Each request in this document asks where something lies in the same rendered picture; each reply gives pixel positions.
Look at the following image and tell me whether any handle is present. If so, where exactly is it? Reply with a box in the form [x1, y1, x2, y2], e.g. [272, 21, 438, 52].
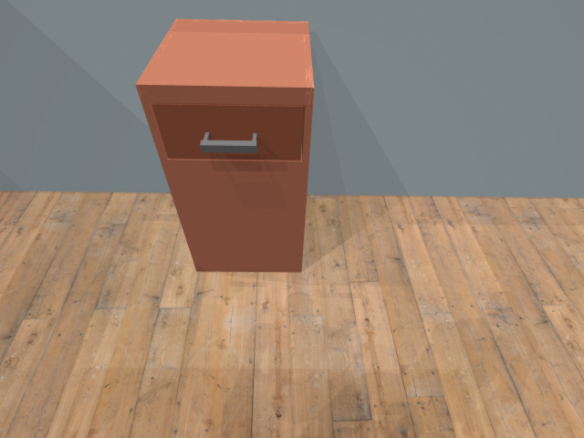
[200, 132, 257, 153]

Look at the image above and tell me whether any drawer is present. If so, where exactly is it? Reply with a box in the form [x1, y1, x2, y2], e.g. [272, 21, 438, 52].
[152, 102, 303, 161]

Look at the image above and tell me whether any cabinet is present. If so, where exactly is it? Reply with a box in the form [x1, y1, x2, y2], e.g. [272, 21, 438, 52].
[135, 19, 314, 272]

